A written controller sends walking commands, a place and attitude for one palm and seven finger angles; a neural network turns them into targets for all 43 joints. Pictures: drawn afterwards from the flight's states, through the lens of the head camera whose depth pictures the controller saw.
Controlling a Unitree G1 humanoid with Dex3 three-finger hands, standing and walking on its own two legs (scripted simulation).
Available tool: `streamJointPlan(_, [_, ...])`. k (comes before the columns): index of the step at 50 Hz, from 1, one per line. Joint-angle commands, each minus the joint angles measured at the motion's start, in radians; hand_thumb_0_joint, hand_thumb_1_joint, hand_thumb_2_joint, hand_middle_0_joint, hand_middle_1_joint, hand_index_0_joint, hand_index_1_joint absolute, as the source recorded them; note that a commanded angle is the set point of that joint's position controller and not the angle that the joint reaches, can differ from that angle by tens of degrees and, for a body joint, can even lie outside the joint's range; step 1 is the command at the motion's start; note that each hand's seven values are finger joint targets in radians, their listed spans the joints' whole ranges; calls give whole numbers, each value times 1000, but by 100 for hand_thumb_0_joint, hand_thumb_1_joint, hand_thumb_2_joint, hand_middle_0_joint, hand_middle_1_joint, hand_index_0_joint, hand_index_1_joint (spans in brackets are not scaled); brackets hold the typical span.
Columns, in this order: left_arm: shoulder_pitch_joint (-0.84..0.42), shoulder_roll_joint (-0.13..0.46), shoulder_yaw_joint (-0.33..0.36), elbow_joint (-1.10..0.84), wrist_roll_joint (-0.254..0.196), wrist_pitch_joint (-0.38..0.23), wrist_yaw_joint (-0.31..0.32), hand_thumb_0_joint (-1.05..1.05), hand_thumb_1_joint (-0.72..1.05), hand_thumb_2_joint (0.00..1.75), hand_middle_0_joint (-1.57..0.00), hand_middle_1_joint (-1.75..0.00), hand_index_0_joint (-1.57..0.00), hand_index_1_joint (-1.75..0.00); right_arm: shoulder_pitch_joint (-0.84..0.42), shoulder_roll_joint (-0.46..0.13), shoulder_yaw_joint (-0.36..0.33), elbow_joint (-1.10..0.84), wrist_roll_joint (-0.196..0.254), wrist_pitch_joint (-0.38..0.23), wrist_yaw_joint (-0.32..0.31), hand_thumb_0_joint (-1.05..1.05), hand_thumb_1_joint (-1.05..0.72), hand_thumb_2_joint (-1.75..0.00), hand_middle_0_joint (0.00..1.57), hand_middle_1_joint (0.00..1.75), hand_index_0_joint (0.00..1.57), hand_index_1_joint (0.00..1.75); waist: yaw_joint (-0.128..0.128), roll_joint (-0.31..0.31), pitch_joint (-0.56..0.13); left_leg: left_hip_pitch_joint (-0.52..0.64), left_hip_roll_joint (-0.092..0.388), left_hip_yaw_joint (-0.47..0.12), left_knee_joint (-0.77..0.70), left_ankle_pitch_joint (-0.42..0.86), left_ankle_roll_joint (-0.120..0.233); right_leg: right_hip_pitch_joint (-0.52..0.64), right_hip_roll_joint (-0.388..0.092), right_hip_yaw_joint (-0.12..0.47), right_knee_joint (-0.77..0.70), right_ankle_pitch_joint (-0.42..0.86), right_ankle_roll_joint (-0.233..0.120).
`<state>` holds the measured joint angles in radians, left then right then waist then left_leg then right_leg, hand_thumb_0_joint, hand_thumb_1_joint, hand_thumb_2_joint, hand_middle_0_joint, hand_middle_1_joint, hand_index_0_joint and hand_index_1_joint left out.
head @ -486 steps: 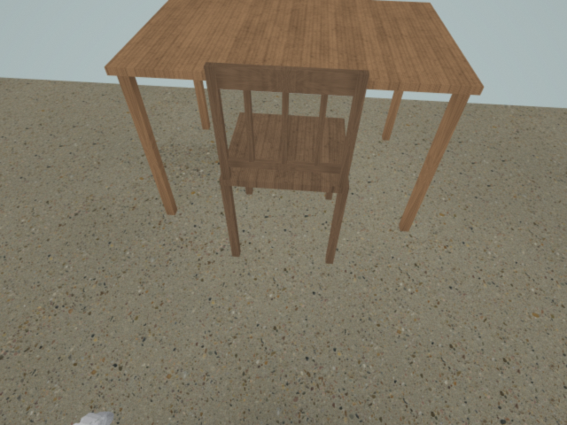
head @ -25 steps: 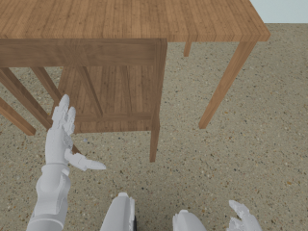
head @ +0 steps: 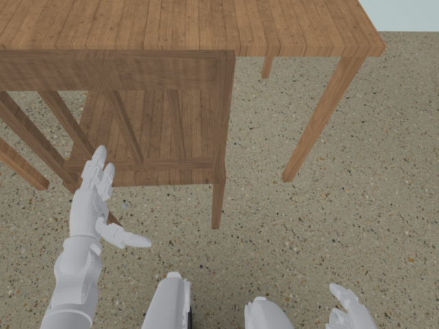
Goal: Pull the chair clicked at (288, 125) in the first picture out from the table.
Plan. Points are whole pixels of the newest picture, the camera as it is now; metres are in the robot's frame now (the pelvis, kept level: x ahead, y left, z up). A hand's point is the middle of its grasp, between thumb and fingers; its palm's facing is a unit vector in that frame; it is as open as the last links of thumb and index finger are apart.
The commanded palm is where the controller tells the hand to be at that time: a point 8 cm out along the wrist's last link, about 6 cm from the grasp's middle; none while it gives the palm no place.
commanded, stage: aim the fingers beside a spindle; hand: left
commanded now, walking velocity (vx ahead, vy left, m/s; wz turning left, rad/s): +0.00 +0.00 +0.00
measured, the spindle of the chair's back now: (127, 130) +0.49 +0.21 +0.01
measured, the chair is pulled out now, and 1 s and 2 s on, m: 0.00 0.00 0.00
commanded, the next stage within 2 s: none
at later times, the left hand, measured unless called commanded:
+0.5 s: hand (121, 196) +0.33 +0.18 +0.03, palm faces +0.10 -0.99 -0.04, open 16.9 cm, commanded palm +0.31 +0.23 +0.03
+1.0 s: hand (123, 197) +0.34 +0.19 +0.01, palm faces +0.08 -1.00 -0.02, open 16.9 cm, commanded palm +0.32 +0.23 +0.02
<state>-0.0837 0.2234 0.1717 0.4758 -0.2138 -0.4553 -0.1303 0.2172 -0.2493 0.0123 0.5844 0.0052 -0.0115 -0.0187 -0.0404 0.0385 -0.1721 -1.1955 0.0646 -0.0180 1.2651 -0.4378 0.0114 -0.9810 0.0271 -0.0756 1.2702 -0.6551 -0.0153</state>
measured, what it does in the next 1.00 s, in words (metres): stands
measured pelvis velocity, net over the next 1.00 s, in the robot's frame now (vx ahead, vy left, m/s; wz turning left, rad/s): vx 0.00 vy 0.01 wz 0.00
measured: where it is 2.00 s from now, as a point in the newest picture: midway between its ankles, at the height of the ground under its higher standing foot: outside the picture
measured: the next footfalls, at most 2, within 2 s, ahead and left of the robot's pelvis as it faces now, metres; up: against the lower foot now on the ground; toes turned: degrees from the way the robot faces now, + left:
none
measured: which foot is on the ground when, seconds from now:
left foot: down 0.00-1.00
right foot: down 0.00-1.00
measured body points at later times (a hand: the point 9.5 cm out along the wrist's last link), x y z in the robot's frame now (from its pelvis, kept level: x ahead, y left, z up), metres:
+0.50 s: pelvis +0.00 +0.01 +0.00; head +0.10 +0.03 +0.44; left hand +0.32 +0.24 +0.04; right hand +0.15 -0.24 -0.10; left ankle +0.08 +0.11 -0.62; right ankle -0.02 -0.12 -0.62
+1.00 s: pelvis +0.00 +0.01 +0.00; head +0.10 +0.03 +0.44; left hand +0.33 +0.24 +0.01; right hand +0.14 -0.24 -0.11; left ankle +0.08 +0.11 -0.62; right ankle -0.02 -0.12 -0.62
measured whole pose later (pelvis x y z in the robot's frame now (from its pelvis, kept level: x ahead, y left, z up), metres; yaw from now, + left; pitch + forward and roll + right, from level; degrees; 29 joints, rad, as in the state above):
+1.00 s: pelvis +0.00 +0.01 +0.00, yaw +0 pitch +21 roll -4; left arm -0.14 0.23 0.16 0.50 -0.19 -0.44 -0.09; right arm 0.21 -0.25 0.02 0.58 0.00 0.01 -0.01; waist -0.05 0.04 -0.17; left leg -1.20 0.06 -0.02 1.27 -0.44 0.03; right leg -0.98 0.02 -0.07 1.26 -0.65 0.00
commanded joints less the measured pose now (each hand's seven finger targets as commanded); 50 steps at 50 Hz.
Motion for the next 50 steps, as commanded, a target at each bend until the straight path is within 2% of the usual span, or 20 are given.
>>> streamJointPlan(1, [-308,216,95,-428,9,-171,39,0,-50,30,-6,-8,-6,-8,0,-134,-71,-109,-8,-68,-21,0,-90,-90,20,30,20,30,-3,120,-447,553,-21,-36,-121,236,19,-20,9,41,-197,315,-11])
streamJointPlan(4, [-212,259,149,-372,34,-156,78,0,-50,30,-6,-8,-6,-8,4,-134,-69,-97,-14,-63,-16,0,-90,-90,20,30,20,30,8,114,-430,551,-15,-42,-130,258,15,-21,14,32,-189,322,-12])
streamJointPlan(6, [-164,188,101,-285,39,-113,73,0,-50,30,-6,-8,-6,-8,-1,-128,-66,-99,-12,-52,-7,0,-90,-90,20,30,20,30,1,96,-374,518,-18,-36,-140,232,11,-30,12,25,-195,320,-9])
streamJointPlan(9, [-46,115,64,-118,15,-27,30,0,-50,30,-6,-8,-6,-8,6,-139,-66,-118,2,-32,-1,0,-90,-90,20,30,20,30,-4,-14,-287,428,-24,-29,-159,167,15,-9,18,18,-221,299,-6])
streamJointPlan(10, [-75,73,14,-111,8,-9,11,0,-50,30,-6,-8,-6,-8,0,-143,-63,-127,10,-27,0,0,-90,-90,20,30,20,30,-18,-30,-267,417,-26,-26,-159,143,17,-23,15,18,-229,284,-1])
streamJointPlan(13, [-108,62,-5,-170,-12,-15,-10,0,-50,30,-6,-8,-6,-8,0,-146,-70,-142,15,-30,-4,0,-90,-90,20,30,20,30,-20,-55,-276,411,-27,-25,-150,135,21,-12,10,24,-237,281,1])
streamJointPlan(16, [-212,104,5,-349,-1,-96,24,0,-50,30,-6,-8,-6,-8,-5,-137,-72,-143,2,-49,-9,0,-90,-90,20,30,20,30,-15,35,-353,496,-22,-40,-144,176,19,-38,9,22,-212,277,-5])
streamJointPlan(18, [-237,171,61,-442,16,-151,66,0,-50,30,-6,-8,-6,-8,-3,-134,-75,-130,-8,-60,-12,0,-90,-90,20,30,20,30,-4,79,-404,561,-15,-48,-143,223,14,-44,12,22,-198,291,-10])
streamJointPlan(19, [-238,198,74,-469,29,-165,90,0,-50,30,-6,-8,-6,-8,1,-137,-71,-126,-13,-61,-13,0,-90,-90,20,30,20,30,-7,94,-406,568,-11,-58,-145,231,12,-55,15,17,-185,288,-11])
streamJointPlan(20, [-245,178,58,-450,43,-169,105,0,-50,30,-6,-8,-6,-8,-1,-131,-69,-119,-15,-60,-10,0,-90,-90,20,30,20,30,-17,95,-395,578,-11,-64,-148,223,11,-75,14,15,-185,278,-9])
streamJointPlan(24, [-206,157,58,-258,72,-119,109,0,-50,30,-6,-8,-6,-8,4,-137,-65,-100,-16,-47,-3,0,-90,-90,20,30,20,30,-24,57,-309,490,-17,-66,-158,126,8,-94,16,9,-188,227,-10])
streamJointPlan(25, [-199,108,17,-216,71,-96,94,0,-50,30,-6,-8,-6,-8,-5,-135,-64,-105,-12,-42,-1,0,-90,-90,20,30,20,30,-30,63,-294,483,-20,-57,-158,104,8,-106,14,9,-195,219,-8])
streamJointPlan(29, [-193,33,-47,-117,37,-14,36,0,-50,30,-6,-8,-6,-8,-3,-148,-60,-131,5,-24,-1,0,-90,-90,20,30,20,30,-32,2,-274,446,-26,-56,-169,61,12,-85,12,7,-219,204,-8])
streamJointPlan(32, [-227,97,10,-227,15,-36,39,0,-50,30,-6,-8,-6,-8,-7,-147,-66,-144,4,-24,-7,0,-90,-90,20,30,20,30,-10,-2,-356,478,-24,-49,-154,119,14,-50,9,15,-216,239,-7])
streamJointPlan(36, [-209,193,92,-428,34,-124,106,0,-50,30,-6,-8,-6,-8,-4,-129,-65,-148,-10,-35,-5,0,-90,-90,20,30,20,30,27,106,-461,601,-16,-56,-157,264,5,-20,14,15,-189,313,-15])
streamJointPlan(39, [-193,199,99,-375,60,-134,137,0,-50,30,-6,-8,-6,-8,2,-126,-62,-124,-17,-30,-2,0,-90,-90,20,30,20,30,0,65,-393,549,-14,-55,-149,254,10,-27,19,14,-190,316,-10])
streamJointPlan(43, [-169,79,-9,-166,55,-70,77,0,-50,30,-6,-8,-6,-8,0,-135,-58,-115,-5,-16,1,0,-90,-90,20,30,20,30,-43,-4,-240,429,-23,-42,-157,106,13,-66,18,12,-221,239,-3])
streamJointPlan(45, [-206,33,-56,-121,39,-44,35,0,-50,30,-6,-8,-6,-8,-1,-144,-58,-115,5,-17,-1,0,-90,-90,20,30,20,30,-54,-13,-219,415,-27,-45,-158,56,15,-85,13,11,-230,207,-4])
streamJointPlan(48, [-253,46,-51,-165,17,-46,8,0,-50,30,-6,-8,-6,-8,0,-149,-64,-123,8,-23,-10,0,-90,-90,20,30,20,30,-41,-7,-288,439,-29,-47,-146,80,18,-70,9,18,-226,221,-6])
streamJointPlan(50, [-315,92,-22,-282,19,-83,27,0,-50,30,-6,-8,-6,-8,0,-145,-70,-125,2,-33,-13,0,-90,-90,20,30,20,30,-26,65,-371,521,-22,-56,-140,147,14,-79,7,18,-204,253,-11])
